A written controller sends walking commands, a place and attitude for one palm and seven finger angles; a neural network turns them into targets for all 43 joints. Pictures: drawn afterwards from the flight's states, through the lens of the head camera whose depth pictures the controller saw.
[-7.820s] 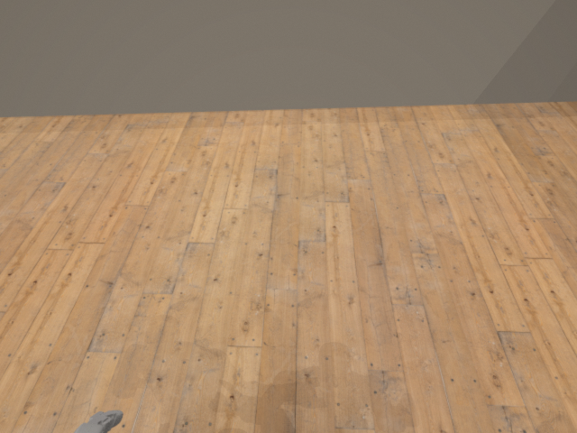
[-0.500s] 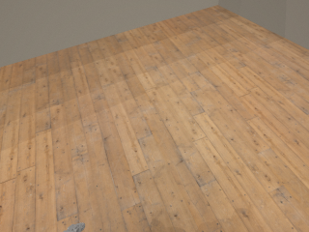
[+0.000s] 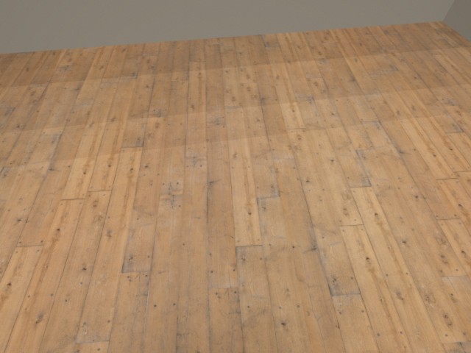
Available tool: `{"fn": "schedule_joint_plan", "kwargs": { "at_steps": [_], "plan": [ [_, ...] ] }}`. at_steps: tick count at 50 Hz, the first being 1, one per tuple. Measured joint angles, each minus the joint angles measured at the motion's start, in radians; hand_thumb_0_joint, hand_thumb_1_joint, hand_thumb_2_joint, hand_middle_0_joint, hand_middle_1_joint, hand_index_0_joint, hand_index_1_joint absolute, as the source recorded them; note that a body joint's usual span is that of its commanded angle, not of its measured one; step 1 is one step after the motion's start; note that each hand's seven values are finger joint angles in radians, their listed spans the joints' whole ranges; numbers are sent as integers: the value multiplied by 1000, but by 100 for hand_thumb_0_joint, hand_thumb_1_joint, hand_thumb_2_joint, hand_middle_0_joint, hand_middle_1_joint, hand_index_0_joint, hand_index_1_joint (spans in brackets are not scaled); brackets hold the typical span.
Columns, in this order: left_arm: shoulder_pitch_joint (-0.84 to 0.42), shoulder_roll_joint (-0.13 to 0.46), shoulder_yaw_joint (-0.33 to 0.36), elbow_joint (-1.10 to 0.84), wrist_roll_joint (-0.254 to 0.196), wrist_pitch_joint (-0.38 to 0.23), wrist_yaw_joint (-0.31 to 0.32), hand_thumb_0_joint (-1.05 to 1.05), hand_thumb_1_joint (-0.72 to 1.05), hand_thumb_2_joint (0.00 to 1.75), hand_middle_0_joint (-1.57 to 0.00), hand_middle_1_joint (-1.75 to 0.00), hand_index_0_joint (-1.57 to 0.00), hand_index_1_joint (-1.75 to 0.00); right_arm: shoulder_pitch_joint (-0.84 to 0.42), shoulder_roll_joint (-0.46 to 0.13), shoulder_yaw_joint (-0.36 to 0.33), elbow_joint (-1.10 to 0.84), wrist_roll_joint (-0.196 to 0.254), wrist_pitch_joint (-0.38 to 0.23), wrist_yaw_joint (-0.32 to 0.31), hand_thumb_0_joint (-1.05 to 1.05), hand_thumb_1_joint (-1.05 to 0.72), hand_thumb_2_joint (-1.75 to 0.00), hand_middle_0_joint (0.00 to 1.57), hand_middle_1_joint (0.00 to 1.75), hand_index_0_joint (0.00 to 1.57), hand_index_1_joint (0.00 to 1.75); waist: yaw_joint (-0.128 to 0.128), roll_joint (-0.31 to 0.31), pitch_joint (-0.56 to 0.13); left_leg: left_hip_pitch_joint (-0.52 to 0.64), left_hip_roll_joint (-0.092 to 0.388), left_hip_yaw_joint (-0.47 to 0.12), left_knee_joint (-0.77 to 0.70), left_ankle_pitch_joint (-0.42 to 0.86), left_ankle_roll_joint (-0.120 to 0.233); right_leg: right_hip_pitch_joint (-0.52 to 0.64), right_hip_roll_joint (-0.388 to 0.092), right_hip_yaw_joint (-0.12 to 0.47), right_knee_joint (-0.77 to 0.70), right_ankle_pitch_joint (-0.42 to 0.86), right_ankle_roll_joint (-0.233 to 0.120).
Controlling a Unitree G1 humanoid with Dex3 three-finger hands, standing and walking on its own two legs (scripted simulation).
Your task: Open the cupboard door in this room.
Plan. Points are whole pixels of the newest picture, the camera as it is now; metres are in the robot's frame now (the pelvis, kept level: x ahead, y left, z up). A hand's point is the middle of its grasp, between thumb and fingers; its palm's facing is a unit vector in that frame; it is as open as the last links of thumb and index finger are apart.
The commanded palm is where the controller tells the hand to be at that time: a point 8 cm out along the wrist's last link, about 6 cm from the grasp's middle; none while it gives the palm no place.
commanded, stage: turn or walk to find it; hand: left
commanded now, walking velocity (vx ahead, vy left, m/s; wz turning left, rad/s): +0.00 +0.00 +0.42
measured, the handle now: out of the picture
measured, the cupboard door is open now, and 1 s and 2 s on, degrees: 0 0 0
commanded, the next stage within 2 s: none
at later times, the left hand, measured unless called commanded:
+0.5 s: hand out of the picture +0.07 +0.20 -0.14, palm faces +0.17 -0.94 -0.29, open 7.3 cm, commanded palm none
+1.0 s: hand out of the picture -0.12 +0.20 -0.18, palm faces +0.46 -0.86 -0.24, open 7.3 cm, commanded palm none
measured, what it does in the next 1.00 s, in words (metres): steps on the spot, turning left: left foot, then right foot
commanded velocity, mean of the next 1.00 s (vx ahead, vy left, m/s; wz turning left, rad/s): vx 0.00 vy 0.00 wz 0.42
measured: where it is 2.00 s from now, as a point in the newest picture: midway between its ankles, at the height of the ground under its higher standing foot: outside the picture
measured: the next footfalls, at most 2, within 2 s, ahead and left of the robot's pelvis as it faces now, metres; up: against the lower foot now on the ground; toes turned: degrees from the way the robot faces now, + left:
left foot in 0.02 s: +0.01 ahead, +0.13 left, +0.00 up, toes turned +5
right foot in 0.44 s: +0.05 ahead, -0.11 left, +0.00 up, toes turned +5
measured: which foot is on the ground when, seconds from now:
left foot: up 0.00-0.00, down 0.02-0.46, up 0.48-0.92, down 0.94-1.00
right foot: down 0.00-0.02, up 0.04-0.42, down 0.44-0.94, up 0.96-1.00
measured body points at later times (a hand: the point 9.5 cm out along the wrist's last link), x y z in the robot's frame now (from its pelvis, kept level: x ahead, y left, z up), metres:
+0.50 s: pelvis -0.01 -0.02 +0.00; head +0.03 -0.05 +0.45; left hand +0.06 +0.24 -0.12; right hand +0.08 -0.25 -0.17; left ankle -0.03 +0.12 -0.71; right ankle +0.01 -0.11 -0.73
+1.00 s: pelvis -0.05 +0.00 -0.01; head -0.03 +0.04 +0.44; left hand -0.14 +0.25 -0.16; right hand +0.15 -0.19 -0.14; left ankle -0.09 +0.09 -0.73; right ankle +0.00 -0.11 -0.71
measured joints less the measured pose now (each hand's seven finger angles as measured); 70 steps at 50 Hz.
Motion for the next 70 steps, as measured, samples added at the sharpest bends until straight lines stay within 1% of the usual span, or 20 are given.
{"fn": "schedule_joint_plan", "kwargs": {
  "at_steps": [1,4,7,10,16,20,22,24,26,29,33,36,41,44,47,49,51,56,63,70],
  "plan": [
    [8,8,3,2,-5,6,-1,0,91,90,-20,-30,-20,-30,-4,-1,2,-11,-1,-11,1,1,-91,-90,19,30,19,30,0,0,-7,27,-1,1,-68,42,17,-19,-7,-7,38,-17,10],
    [4,40,13,20,-10,41,3,0,91,90,-20,-30,-20,-30,-28,26,12,-25,-7,-29,-2,0,-91,-90,19,30,19,30,8,-41,-4,18,-26,3,-45,12,64,-105,8,103,252,-187,46],
    [-6,47,17,31,-10,55,-2,1,91,90,-20,-30,-20,-30,-26,37,22,-33,-11,-35,-14,0,-91,-90,20,30,20,30,3,-32,-17,37,-29,-18,-89,34,75,-166,43,168,416,-170,61],
    [-25,44,14,20,-13,47,-8,1,91,90,-20,-30,-20,-30,-21,41,28,-33,-10,-38,-20,0,-91,-90,20,30,20,30,-1,-17,-20,57,-40,-42,-141,70,80,-188,55,209,464,-122,73],
    [-74,27,7,-15,-17,37,-5,0,91,90,-20,-30,-20,-30,1,43,27,-30,-12,-35,-18,0,-90,-90,20,30,20,30,-17,5,-18,61,-60,-79,-175,101,76,-157,70,244,350,-122,86],
    [-105,9,-1,-37,-22,27,-4,0,91,90,-20,-30,-20,-30,21,35,18,-25,-15,-25,-15,0,-90,-90,20,30,20,30,-40,28,-14,36,-67,-109,-147,97,59,-87,94,241,169,-107,78],
    [-112,2,-6,-50,-23,13,-5,0,91,90,-20,-30,-20,-30,37,28,11,-21,-13,-19,-14,0,-90,-90,20,30,20,30,-45,37,-18,13,-75,-123,-113,85,45,-29,104,230,26,-16,72],
    [-117,-19,-11,-53,-15,-5,-2,0,91,90,-20,-30,-20,-30,45,10,0,-13,-6,-12,-13,0,-90,-90,20,30,20,30,-48,74,-12,-27,-67,-143,-23,17,33,-9,119,200,-10,2,7],
    [-110,-33,-21,-62,-11,-14,-2,0,91,90,-20,-30,-20,-30,55,0,-10,-7,-6,4,-13,0,-90,-90,20,30,20,30,-53,79,-12,-97,-84,-136,171,-100,29,-5,101,176,-3,-2,-26],
    [-91,-48,-24,-64,-12,-13,2,0,91,90,-20,-30,-20,-30,62,-15,-21,7,-10,19,-5,1,-91,-90,20,30,20,30,-50,78,-12,-181,-76,-117,430,-81,19,25,82,147,-44,16,-35],
    [-65,-56,-25,-51,-10,-10,4,0,91,90,-20,-30,-20,-30,71,-25,-28,17,-12,23,5,0,-91,-90,20,30,19,30,-52,74,-14,-216,-32,-107,541,0,-3,52,69,104,-85,36,-35],
    [-47,-55,-24,-41,-6,-9,5,0,91,90,-20,-30,-20,-30,71,-25,-26,23,-12,28,6,0,-91,-90,19,30,19,30,-47,61,-13,-197,-5,-96,495,-2,-16,57,57,77,-93,39,-34],
    [-25,-37,-16,-25,1,-10,2,0,91,90,-20,-30,-20,-30,44,-15,-15,25,-7,26,4,1,-91,-90,19,30,19,30,-23,32,0,-118,13,-55,282,-66,-19,46,30,37,-73,34,-24],
    [-12,-16,-8,-14,3,-6,0,0,91,90,-20,-30,-20,-30,15,-5,-5,13,-2,16,2,1,-91,-90,19,30,19,30,-5,12,7,-66,8,-20,154,-77,-9,27,12,15,-37,22,-10],
    [6,10,2,0,-4,6,-1,0,91,90,-20,-30,-20,-30,-3,2,3,-12,-1,-8,4,1,-91,-90,19,30,19,30,-1,-3,-1,12,0,7,-43,31,24,-9,-11,-8,41,-10,15],
    [3,34,11,14,-10,30,2,0,91,90,-20,-30,-20,-30,-19,21,7,-21,-5,-24,2,0,-91,-90,19,30,19,30,4,-36,4,0,-22,11,-25,24,67,-68,-10,62,174,-142,42],
    [1,46,16,25,-9,52,4,0,91,90,-20,-30,-20,-30,-22,34,16,-29,-9,-31,-3,0,-91,-90,19,30,19,30,7,-43,0,6,-27,6,-38,30,83,-124,21,132,319,-194,52],
    [-19,45,17,26,-10,48,-9,1,91,90,-20,-30,-20,-30,-14,43,29,-29,-8,-35,-17,0,-91,-90,20,30,20,30,1,-20,-16,41,-42,-25,-145,100,94,-196,53,214,486,-96,71],
    [-63,31,12,-2,-14,40,-4,0,91,90,-20,-30,-20,-30,19,53,27,-25,-9,-38,-17,0,-90,-90,20,30,20,30,-19,-3,-28,46,-71,-60,-200,149,95,-169,64,255,411,-87,89],
    [-115,-3,-1,-41,-23,24,-1,0,91,90,-20,-30,-20,-30,58,37,10,-12,-16,-18,-13,0,-90,-90,20,30,20,30,-56,39,-25,-15,-82,-113,-151,156,64,-48,106,246,107,-77,69]
  ]
}}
